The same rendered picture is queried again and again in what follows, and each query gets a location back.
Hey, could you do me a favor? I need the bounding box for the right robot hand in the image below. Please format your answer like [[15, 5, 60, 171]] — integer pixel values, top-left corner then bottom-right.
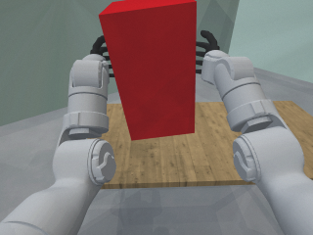
[[196, 30, 220, 74]]

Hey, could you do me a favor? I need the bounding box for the table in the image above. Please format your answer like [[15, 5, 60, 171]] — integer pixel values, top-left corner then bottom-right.
[[88, 101, 313, 190]]

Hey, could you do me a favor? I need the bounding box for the robot left upper arm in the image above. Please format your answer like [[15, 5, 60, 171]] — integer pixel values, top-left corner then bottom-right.
[[0, 138, 116, 235]]

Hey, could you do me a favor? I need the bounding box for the carton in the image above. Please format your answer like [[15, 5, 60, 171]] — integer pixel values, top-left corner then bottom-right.
[[98, 0, 197, 141]]

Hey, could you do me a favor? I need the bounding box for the robot left forearm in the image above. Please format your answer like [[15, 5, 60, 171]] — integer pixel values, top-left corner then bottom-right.
[[52, 54, 110, 174]]

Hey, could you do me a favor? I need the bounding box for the robot right forearm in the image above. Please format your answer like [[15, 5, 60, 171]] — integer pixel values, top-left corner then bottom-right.
[[201, 50, 305, 166]]

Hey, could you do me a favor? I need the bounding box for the robot right upper arm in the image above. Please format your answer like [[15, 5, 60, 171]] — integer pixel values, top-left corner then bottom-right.
[[232, 126, 313, 235]]

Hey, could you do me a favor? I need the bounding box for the left robot hand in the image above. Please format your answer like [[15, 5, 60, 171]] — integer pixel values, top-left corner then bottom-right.
[[90, 35, 114, 77]]

